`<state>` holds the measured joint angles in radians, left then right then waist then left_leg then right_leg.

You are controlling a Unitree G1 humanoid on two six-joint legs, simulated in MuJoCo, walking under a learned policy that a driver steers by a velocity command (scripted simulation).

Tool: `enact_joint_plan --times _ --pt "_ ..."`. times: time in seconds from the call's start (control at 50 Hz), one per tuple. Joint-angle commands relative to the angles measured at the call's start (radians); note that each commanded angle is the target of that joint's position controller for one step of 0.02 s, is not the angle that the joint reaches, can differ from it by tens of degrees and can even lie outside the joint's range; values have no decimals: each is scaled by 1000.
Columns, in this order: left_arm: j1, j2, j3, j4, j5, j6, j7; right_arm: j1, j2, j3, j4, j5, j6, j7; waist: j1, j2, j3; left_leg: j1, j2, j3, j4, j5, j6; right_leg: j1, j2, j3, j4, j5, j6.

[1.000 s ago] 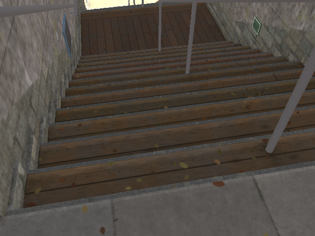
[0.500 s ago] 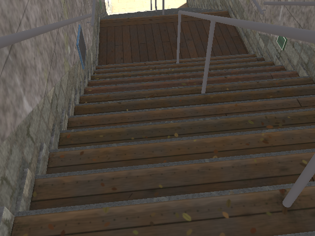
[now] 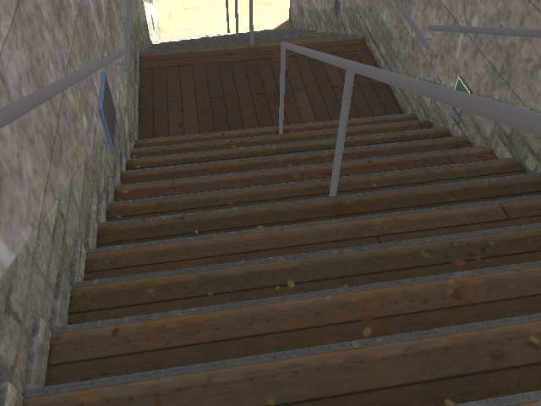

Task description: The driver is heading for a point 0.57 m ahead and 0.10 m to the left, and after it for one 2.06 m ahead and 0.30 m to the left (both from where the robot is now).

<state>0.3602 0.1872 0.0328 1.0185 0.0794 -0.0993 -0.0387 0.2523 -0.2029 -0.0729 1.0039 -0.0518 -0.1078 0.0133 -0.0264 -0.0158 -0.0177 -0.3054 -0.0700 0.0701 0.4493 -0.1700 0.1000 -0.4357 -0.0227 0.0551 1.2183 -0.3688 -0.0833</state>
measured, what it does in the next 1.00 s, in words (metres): goes down, turning left: right foot 0.16 m lower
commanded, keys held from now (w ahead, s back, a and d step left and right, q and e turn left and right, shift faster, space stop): w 0.44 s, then w+q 0.56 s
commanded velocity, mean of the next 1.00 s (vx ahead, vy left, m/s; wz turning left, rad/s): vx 0.50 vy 0.00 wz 0.21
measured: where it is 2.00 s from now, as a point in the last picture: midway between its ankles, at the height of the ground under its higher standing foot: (217, 305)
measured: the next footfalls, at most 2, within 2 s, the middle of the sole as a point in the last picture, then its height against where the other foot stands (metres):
right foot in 0.52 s outside the picture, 0.16 m lower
left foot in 1.12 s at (217, 404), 0.16 m lower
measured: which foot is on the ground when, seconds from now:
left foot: down 0.00-0.54, up 0.56-1.00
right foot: up 0.00-0.50, down 0.52-1.00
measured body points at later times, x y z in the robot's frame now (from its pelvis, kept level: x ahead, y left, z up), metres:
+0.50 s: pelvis +0.25 -0.04 -0.10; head +0.26 -0.05 +0.35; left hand +0.44 +0.13 -0.21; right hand +0.03 -0.18 -0.22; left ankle +0.04 +0.07 -0.74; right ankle +0.38 -0.16 -0.84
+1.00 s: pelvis +0.48 -0.03 -0.22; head +0.49 -0.02 +0.23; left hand +0.29 +0.08 -0.36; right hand +0.67 -0.20 -0.34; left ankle +0.62 +0.15 -0.92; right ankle +0.36 -0.16 -0.89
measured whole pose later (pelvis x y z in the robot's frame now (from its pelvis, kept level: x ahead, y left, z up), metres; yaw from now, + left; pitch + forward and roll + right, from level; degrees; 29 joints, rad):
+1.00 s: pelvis +0.48 -0.03 -0.22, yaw +16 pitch +0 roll -5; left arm 0.62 0.07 -0.06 1.14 0.12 -0.12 0.01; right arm 0.15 -0.19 0.01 0.90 -0.10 -0.04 0.09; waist 0.08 0.07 0.01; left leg -0.59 0.15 -0.05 0.59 0.39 0.10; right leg -0.07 -0.04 -0.34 0.79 -0.68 0.03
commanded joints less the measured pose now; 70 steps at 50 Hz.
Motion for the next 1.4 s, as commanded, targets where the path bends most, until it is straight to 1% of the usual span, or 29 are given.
enact_joint_plan --times 0.02,0.16,0.34,0.46,0.5,0.52,0.54,0.56,0.58,0.6,0.62,0.66,0.72,0.76,0.82,0.92,1.04,1.08,1.12,1.14,1.16,1.18,1.2,1.24,1.26,1.32,1.34,1.38,1.4 --pt "22 -45 -12 -64 8 12 17 100 44 23 7 -1 -18 -10 21 28 48 62 286 -313 -276 103 181 -201 -107 61 -30 108 -5" --pt "-116 1 -17 -119 21 33 -23 341 38 56 108 -54 -33 11 -16 37 55 63 265 -268 -116 196 170 -404 -141 68 -306 668 42" --pt "-345 15 -26 -203 23 38 -15 584 86 121 164 -15 -14 -27 -113 46 131 112 250 -323 151 -23 176 -408 -104 -3 -648 780 65" --pt "-418 18 -42 -229 17 38 -33 510 17 99 138 -1 6 -9 -124 43 169 29 226 -357 276 -52 148 -69 -103 -36 -852 589 32" --pt "-270 64 -28 -143 -9 19 -17 483 -15 87 127 -4 28 -2 -73 -8 118 12 153 -303 450 -62 94 194 -98 -62 -991 695 32" --pt "-37 124 5 -70 -23 7 -6 444 -53 79 114 -13 42 21 50 -63 56 -83 104 -223 652 10 57 472 -72 -145 -1043 776 19" --pt "273 188 37 5 -9 10 -6 520 7 95 160 -56 49 69 155 -164 -94 -361 58 -201 998 -169 -35 921 -195 -62 -843 1048 -91" --pt "404 278 56 15 -12 20 -33 714 101 108 189 -6 39 100 107 -284 -420 -483 1 -151 1485 -692 -66 1252 -405 42 -477 1549 -294" --pt "413 273 60 37 20 33 -48 550 10 85 90 15 23 118 164 -160 -382 -696 -9 -169 1648 -676 -79 1192 -479 243 -577 1305 -356" --pt "280 264 66 17 22 41 -38 349 -19 72 5 29 10 102 151 -74 -145 -855 53 -150 1562 -533 -62 946 -495 251 -719 820 -310" --pt "92 144 29 -47 36 42 -21 288 3 77 -9 11 3 74 91 80 -32 -768 129 -228 1333 -294 -31 646 -428 137 -822 460 -227" --pt "-3 -40 -28 -90 45 10 17 255 58 77 -3 -19 5 45 -17 33 70 -484 238 -243 922 44 11 205 -292 -13 -920 563 -173" --pt "106 -17 -33 -43 4 -27 43 237 50 56 17 -39 24 66 6 -26 86 -414 210 -175 655 179 7 116 -281 -68 -967 577 -223" --pt "158 40 -20 -7 40 -25 34 251 64 64 6 -45 33 81 -16 -33 57 -459 228 -192 651 242 -11 177 -303 -67 -882 664 -228" --pt "248 -50 -58 54 25 -38 51 79 42 74 -65 -47 33 74 52 6 104 -666 271 -261 381 495 -18 373 -322 -61 -827 518 -173" --pt "164 -25 -90 34 68 -39 31 -42 -46 69 -117 -35 57 84 18 19 153 -183 211 -109 292 693 8 -38 -219 -231 -740 166 -91" --pt "398 61 -41 147 13 16 85 -327 -11 89 -183 -64 64 72 203 8 268 -380 219 -61 -88 385 -22 415 -339 -118 -611 119 -78" --pt "351 72 -25 137 25 33 78 -271 -28 75 -137 -49 47 60 166 23 210 -196 183 -20 -95 361 -10 370 -319 -156 -508 207 -58" --pt "265 122 -12 111 57 41 31 64 -167 3 -15 -14 19 53 -2 101 70 305 88 94 -120 529 19 185 -213 -302 -151 323 2" --pt "389 44 -31 137 76 43 -16 288 -305 -56 46 -40 20 56 -40 171 -134 816 183 -17 179 995 128 -135 -144 -318 169 20 100" --pt "415 -17 -51 87 35 25 -51 532 -349 -66 115 -39 33 62 -104 259 -477 1159 375 -275 259 1117 321 -244 -63 -227 546 -463 144" --pt "130 90 -9 -12 -38 -1 -48 628 -276 -56 161 -52 33 57 -210 138 -325 1086 399 -430 135 967 322 -462 -23 -167 687 -481 149" --pt "-88 69 -20 -113 -54 -35 -24 579 -245 -53 154 -22 13 45 -239 160 -147 936 404 -431 73 565 307 -654 -63 -116 696 -492 127" --pt "-161 102 -11 -146 -29 -44 14 354 -70 9 99 -32 23 51 -106 11 28 479 378 -424 5 228 245 -561 -151 -30 396 -315 74" --pt "-112 36 -24 -141 -2 -36 37 243 -8 43 61 -35 4 39 -6 -77 99 170 372 -363 -24 219 211 -380 -202 52 52 -34 48" --pt "11 1 -28 -82 19 15 29 183 -58 51 18 13 -23 50 62 45 118 -266 305 -334 -121 86 269 -90 -145 -4 -135 170 59" --pt "89 -22 -44 -64 30 23 11 139 -63 59 0 -15 -29 53 101 50 110 -417 255 -300 -32 16 245 1 -122 -3 -93 353 46" --pt "-23 8 -52 -107 42 21 -5 185 -11 78 0 -51 -43 30 23 12 81 -276 246 -324 108 -49 222 -181 -155 88 -285 646 65" --pt "-75 23 -53 -124 23 15 2 223 -3 83 -4 -35 -47 11 -18 -16 42 -226 214 -270 172 -82 189 -166 -147 68 -465 791 77"
Velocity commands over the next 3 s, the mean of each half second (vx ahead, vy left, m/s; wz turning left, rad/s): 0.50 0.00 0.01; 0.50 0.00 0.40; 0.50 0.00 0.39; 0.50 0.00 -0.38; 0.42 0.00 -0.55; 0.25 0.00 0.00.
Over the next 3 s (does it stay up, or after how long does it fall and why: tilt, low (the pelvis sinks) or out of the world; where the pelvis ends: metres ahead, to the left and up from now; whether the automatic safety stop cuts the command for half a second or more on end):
stays up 1.53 0.16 -0.79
